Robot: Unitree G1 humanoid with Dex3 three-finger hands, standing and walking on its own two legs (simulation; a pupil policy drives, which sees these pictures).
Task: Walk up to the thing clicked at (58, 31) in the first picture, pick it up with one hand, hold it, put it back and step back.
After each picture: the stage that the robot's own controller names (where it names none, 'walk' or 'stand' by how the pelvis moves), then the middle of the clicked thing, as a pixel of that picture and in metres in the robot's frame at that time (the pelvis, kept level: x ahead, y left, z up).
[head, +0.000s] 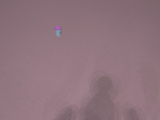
stand; (58, 31) +1.58 +0.32 -0.72
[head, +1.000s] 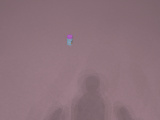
walk; (69, 40) +1.46 +0.14 -0.70
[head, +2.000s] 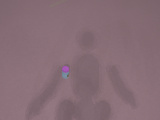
walk; (65, 72) +0.89 +0.12 -0.70
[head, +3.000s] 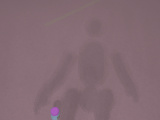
walk; (55, 114) +0.52 +0.17 -0.71
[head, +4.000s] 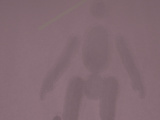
stand; out of the picture +0.33 +0.22 -0.70
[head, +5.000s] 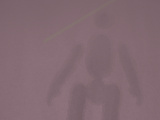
stand; out of the picture +0.30 +0.21 -0.72
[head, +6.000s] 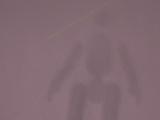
stand; out of the picture +0.30 +0.21 -0.73
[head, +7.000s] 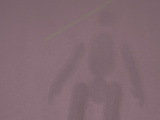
stand; out of the picture +0.30 +0.22 -0.73
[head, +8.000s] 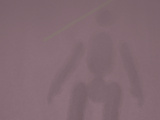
stand; out of the picture +0.29 +0.22 -0.73
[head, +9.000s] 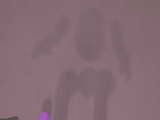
go down; (44, 118) +0.33 +0.21 -0.63
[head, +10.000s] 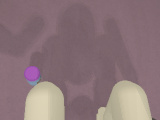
go down; (33, 76) +0.39 +0.21 -0.31
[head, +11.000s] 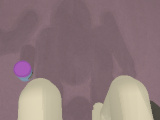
close in; (24, 71) +0.39 +0.22 -0.28
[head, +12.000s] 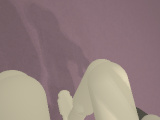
close in; out of the picture +0.39 +0.24 -0.22
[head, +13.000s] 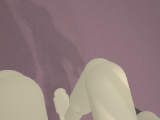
close; out of the picture +0.38 +0.25 -0.22
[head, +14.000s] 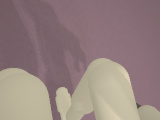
lift; out of the picture +0.36 +0.24 -0.23
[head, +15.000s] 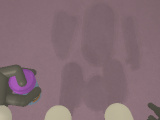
lift; (27, 88) +0.31 +0.19 -0.01
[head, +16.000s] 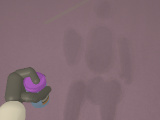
hold; (37, 90) +0.32 +0.17 +0.01
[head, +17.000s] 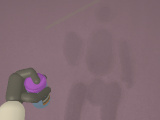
hold; (38, 91) +0.32 +0.17 +0.00
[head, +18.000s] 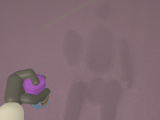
hold; (37, 92) +0.32 +0.17 +0.00
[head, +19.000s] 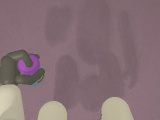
crouch; (32, 71) +0.39 +0.18 -0.08
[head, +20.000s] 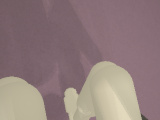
lower; out of the picture +0.41 +0.24 -0.22
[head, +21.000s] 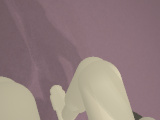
lower; out of the picture +0.42 +0.26 -0.23
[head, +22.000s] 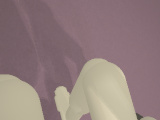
lower; out of the picture +0.41 +0.26 -0.23
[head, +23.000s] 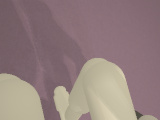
lower; out of the picture +0.41 +0.26 -0.23
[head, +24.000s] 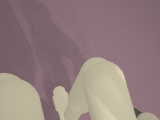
rest; out of the picture +0.41 +0.26 -0.22
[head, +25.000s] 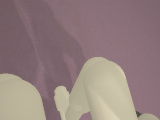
withdraw; out of the picture +0.40 +0.24 -0.23
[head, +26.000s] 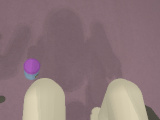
walk; (31, 69) +0.41 +0.20 -0.28
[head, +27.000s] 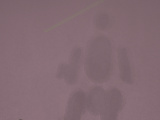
stand; out of the picture +0.34 +0.17 -0.64
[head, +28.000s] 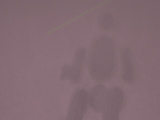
stand; out of the picture +0.34 +0.18 -0.66
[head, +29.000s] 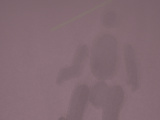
stand; out of the picture +0.35 +0.18 -0.68
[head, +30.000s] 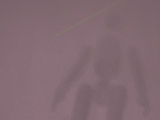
walk; out of the picture +0.37 +0.18 -0.72
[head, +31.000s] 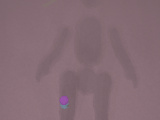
walk; (64, 102) +0.48 +0.12 -0.70
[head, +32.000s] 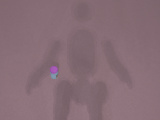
walk; (54, 72) +0.74 +0.21 -0.70
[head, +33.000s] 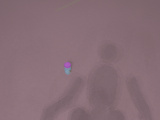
stand; (67, 68) +1.00 +0.19 -0.70
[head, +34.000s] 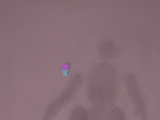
stand; (65, 70) +1.00 +0.20 -0.72
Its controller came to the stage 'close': yes
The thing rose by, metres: 0.71
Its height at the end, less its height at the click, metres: +0.00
